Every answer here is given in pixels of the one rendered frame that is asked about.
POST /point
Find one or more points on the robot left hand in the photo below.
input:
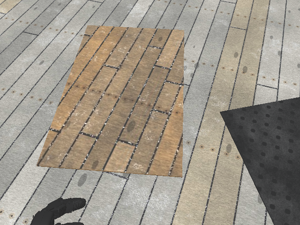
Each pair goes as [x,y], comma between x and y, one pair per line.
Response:
[57,209]

